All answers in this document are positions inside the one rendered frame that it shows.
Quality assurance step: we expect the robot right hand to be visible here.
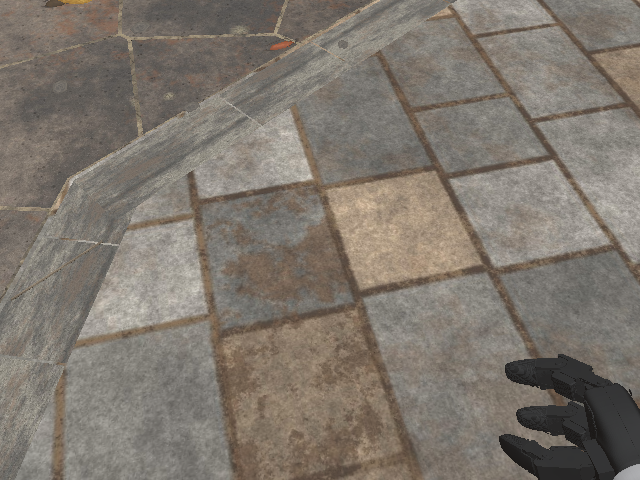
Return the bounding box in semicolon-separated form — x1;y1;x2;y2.
499;354;640;480

